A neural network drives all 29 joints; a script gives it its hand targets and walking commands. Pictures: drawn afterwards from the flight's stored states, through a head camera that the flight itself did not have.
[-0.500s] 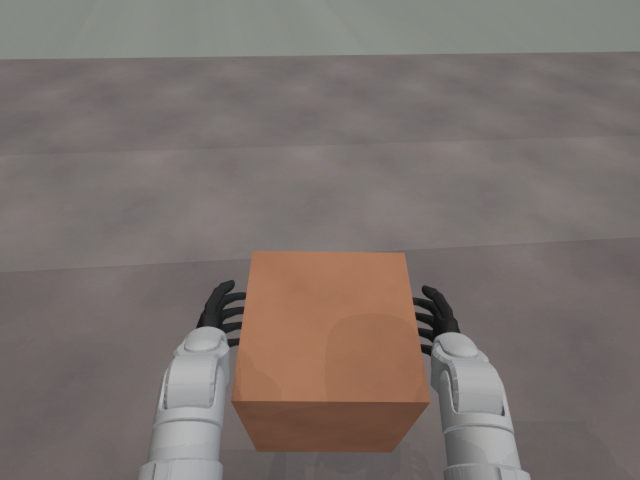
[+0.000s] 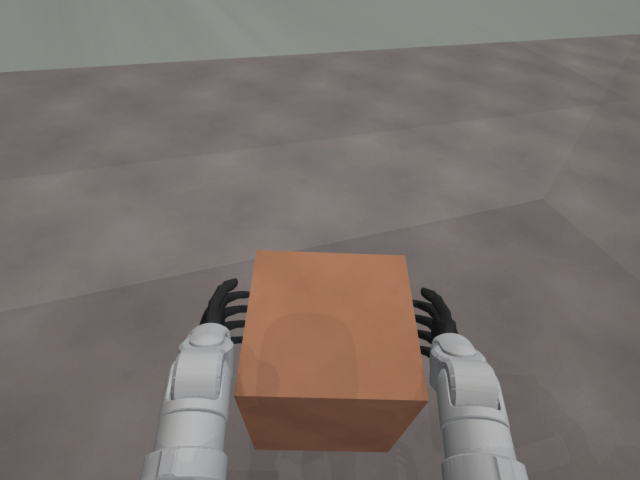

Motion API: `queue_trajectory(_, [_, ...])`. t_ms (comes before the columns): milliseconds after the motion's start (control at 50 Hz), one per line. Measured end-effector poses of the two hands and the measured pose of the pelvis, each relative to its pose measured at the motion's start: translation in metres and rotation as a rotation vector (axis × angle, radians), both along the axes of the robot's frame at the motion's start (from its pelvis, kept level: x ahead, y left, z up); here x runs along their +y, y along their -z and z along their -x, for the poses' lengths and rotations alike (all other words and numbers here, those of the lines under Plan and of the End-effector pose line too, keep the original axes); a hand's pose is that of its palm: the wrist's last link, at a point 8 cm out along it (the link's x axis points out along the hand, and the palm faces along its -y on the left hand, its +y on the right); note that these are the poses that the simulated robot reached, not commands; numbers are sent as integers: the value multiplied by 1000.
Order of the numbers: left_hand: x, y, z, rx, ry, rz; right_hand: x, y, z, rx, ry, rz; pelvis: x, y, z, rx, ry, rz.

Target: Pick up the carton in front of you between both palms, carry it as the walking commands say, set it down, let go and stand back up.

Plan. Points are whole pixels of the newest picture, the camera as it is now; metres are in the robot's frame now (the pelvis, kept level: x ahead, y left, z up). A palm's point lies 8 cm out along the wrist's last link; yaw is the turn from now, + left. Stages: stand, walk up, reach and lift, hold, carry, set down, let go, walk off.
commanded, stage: hold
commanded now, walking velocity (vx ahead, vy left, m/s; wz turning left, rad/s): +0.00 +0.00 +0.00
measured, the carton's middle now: (326, 357) +0.31 +0.00 -0.05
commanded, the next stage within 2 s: set down in 0.30 s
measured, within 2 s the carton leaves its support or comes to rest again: neither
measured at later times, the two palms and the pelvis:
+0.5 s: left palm (188, 326) +0.30 +0.18 +0.03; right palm (414, 335) +0.29 -0.12 +0.04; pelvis -0.01 +0.04 +0.00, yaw -2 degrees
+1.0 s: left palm (210, 365) +0.35 +0.19 -0.16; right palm (376, 353) +0.38 -0.11 -0.16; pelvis -0.03 -0.01 -0.08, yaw -1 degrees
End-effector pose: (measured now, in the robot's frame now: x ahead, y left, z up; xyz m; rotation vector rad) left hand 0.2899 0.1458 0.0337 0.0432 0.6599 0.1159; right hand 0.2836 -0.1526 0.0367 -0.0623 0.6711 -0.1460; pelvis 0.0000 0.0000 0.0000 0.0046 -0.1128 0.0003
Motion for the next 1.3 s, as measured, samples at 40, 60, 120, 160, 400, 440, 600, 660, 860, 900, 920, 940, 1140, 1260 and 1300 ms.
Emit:
queue_trajectory(40, [7, 0, 1, 2, -4, 3, 7, -1, 0, 3, -4, 5, 6, 0, 1, -1, 4, 0])
queue_trajectory(60, [11, 0, 2, 3, -6, 5, 11, -2, 0, 4, -7, 7, 9, 0, 2, -1, 6, 1])
queue_trajectory(120, [22, 0, 4, 5, -12, 12, 21, -3, -1, 7, -14, 11, 18, 0, 3, -1, 9, 2])
queue_trajectory(160, [27, 0, 5, 4, -13, 18, 27, -4, -1, 7, -16, 11, 23, -1, 4, 0, 10, 3])
queue_trajectory(400, [37, -4, 0, -3, -2, 43, 36, -7, 0, 3, 5, 1, 38, 0, 7, 0, 26, 2])
queue_trajectory(440, [36, -4, -3, 0, -11, 49, 36, -5, -2, 6, 10, -3, 38, 1, 8, -1, 29, 0])
queue_trajectory(600, [38, 12, -25, 24, -65, 63, 39, 12, -31, 33, -15, -1, 28, 9, 14, 34, 36, -8])
queue_trajectory(660, [39, 29, -34, 39, -78, 55, 40, 28, -45, 48, -35, 4, 22, 14, 17, 81, 29, -6])
queue_trajectory(860, [41, 134, -45, 48, -116, 14, 42, 134, -75, 58, -100, 0, 0, 41, 29, 387, 8, 15])
queue_trajectory(900, [42, 157, -47, 43, -128, 20, 43, 158, -79, 54, -102, -10, -3, 50, 31, 459, 10, 17])
queue_trajectory(920, [42, 167, -48, 38, -136, 24, 43, 168, -82, 49, -102, -17, -4, 55, 31, 495, 12, 17])
queue_trajectory(940, [42, 176, -49, 32, -144, 29, 44, 177, -84, 44, -100, -25, -6, 60, 31, 530, 14, 17])
queue_trajectory(1140, [50, 221, -76, -19, -202, 64, 53, 224, -120, -1, -102, -73, -5, 109, 35, 756, 29, 15])
queue_trajectory(1260, [54, 248, -84, 12, -219, 60, 57, 251, -134, 28, -129, -59, 0, 134, 41, 826, 30, 13])
queue_trajectory(1300, [55, 260, -85, 20, -225, 56, 59, 263, -138, 36, -141, -53, 2, 144, 43, 849, 30, 12])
